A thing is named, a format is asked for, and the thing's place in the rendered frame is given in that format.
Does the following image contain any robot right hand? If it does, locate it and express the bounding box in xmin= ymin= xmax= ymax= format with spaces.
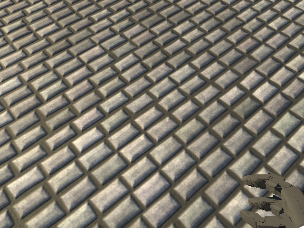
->
xmin=239 ymin=172 xmax=304 ymax=228

